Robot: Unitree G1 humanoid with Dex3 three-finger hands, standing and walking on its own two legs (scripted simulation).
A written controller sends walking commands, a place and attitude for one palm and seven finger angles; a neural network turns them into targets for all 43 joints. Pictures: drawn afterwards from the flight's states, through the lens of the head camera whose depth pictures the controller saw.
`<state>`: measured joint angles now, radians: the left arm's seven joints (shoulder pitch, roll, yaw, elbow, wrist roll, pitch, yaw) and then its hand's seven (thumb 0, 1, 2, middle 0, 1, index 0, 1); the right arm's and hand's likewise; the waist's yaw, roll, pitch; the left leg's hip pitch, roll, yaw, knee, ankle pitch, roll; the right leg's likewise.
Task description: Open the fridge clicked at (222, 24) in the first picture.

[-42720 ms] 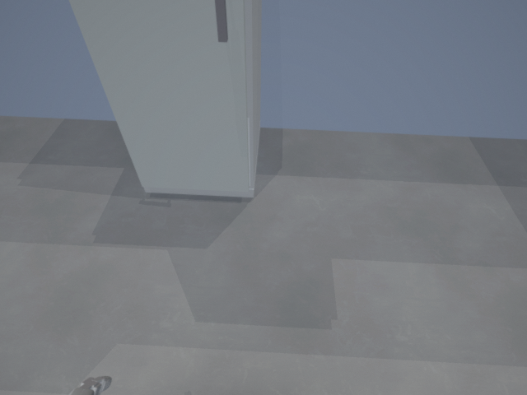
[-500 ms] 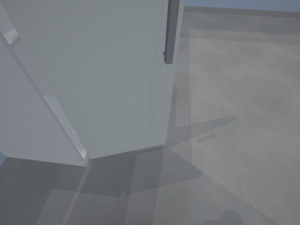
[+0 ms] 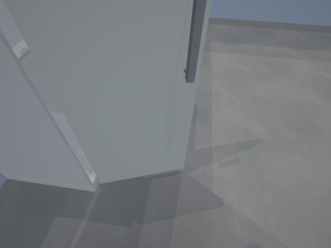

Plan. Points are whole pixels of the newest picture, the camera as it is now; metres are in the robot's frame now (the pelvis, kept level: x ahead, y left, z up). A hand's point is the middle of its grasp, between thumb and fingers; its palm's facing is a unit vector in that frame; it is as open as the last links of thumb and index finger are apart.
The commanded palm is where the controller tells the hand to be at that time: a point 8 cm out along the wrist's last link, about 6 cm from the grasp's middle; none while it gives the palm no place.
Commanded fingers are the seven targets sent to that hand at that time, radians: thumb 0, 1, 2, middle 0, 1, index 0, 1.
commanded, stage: look to check the result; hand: right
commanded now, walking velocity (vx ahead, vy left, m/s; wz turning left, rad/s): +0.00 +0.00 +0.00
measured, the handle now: (193, 27) +0.65 -0.03 +0.23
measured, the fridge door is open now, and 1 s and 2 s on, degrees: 70 70 70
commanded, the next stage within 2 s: stand and wait in 0.50 s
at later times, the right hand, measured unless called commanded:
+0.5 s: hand out of the picture +0.01 -0.15 -0.18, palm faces +0.03 +0.98 -0.17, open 7.3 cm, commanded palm none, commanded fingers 0.00 -0.90 -0.90 0.20 0.30 0.20 0.30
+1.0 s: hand out of the picture +0.02 -0.15 -0.18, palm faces +0.03 +0.98 -0.20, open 7.3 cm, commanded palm none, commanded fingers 0.00 -0.90 -0.90 0.20 0.30 0.20 0.30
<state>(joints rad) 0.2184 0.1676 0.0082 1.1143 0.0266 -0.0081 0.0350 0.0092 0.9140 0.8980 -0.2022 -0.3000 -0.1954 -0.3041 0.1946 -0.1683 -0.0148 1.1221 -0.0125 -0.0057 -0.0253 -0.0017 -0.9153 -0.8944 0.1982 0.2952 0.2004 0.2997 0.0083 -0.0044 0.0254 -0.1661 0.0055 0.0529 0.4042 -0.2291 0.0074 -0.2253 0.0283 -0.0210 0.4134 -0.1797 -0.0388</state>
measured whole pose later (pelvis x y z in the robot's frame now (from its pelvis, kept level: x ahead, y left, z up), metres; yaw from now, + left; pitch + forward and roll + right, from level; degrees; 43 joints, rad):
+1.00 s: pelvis +0.02 +0.02 +0.00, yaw +0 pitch -1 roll +0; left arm 0.25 0.14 0.00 1.16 0.02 0.00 0.04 0.01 0.91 0.90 -0.20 -0.30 -0.20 -0.30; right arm 0.25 -0.16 -0.01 1.15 -0.01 -0.01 -0.03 0.00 -0.91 -0.89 0.20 0.30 0.20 0.30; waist 0.00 0.00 0.04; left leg -0.10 -0.03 0.05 0.37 -0.24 0.04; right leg -0.17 0.00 -0.02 0.40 -0.20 -0.01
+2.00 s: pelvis +0.02 +0.02 +0.00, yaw +1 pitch -1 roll +0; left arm 0.14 0.26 0.01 1.14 0.02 -0.01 0.03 0.01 0.90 0.90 -0.20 -0.30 -0.20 -0.30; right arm 0.14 -0.26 -0.02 1.14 -0.01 -0.02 -0.01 0.00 -0.91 -0.89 0.20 0.30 0.20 0.30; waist 0.01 0.00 0.05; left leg -0.08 -0.03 0.05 0.31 -0.21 0.04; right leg -0.14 -0.01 -0.02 0.34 -0.17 0.00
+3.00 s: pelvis +0.03 +0.03 +0.01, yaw +2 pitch -1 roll +0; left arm 0.12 0.29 0.00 1.14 0.02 -0.01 0.03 0.01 0.90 0.90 -0.20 -0.30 -0.20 -0.30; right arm 0.12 -0.29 -0.02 1.13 -0.01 -0.02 -0.01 0.00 -0.91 -0.89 0.20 0.30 0.20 0.30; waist 0.01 0.00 0.05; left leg -0.05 -0.04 0.03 0.28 -0.21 0.05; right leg -0.11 -0.01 -0.03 0.31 -0.18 0.00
